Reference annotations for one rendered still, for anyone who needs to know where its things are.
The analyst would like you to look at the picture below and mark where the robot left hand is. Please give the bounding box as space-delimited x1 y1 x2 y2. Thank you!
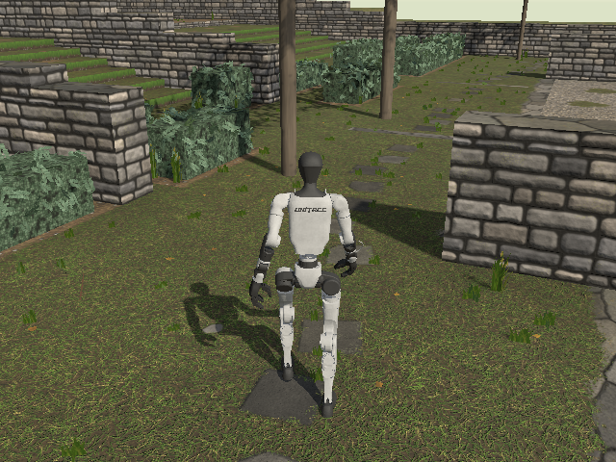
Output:
249 279 271 309

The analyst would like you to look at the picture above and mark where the robot left forearm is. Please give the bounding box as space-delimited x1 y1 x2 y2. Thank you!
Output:
252 233 274 283

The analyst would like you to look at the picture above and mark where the robot right foot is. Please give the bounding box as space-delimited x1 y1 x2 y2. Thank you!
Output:
321 391 337 418

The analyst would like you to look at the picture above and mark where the robot right forearm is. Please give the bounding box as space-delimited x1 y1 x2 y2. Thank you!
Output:
343 230 357 263

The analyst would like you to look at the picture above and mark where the robot left foot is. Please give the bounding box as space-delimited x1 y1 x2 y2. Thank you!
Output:
281 355 295 380

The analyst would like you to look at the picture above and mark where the robot right upper arm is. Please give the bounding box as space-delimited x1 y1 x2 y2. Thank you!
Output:
329 193 354 245

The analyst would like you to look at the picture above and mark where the robot right hand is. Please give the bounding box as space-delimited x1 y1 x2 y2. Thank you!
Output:
334 257 357 277

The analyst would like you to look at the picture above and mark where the robot left upper arm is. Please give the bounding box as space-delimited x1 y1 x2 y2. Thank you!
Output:
266 192 291 248

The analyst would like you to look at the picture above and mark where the robot foot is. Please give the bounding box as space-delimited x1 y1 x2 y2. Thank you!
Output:
321 391 337 418
281 355 295 380

